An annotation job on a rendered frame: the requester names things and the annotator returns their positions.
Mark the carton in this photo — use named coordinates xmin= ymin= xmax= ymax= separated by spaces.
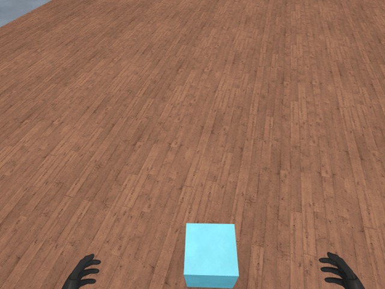
xmin=184 ymin=223 xmax=239 ymax=288

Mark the right robot hand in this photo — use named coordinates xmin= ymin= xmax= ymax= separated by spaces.
xmin=319 ymin=252 xmax=365 ymax=289

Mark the left robot hand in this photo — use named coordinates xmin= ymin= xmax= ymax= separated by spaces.
xmin=62 ymin=254 xmax=101 ymax=289

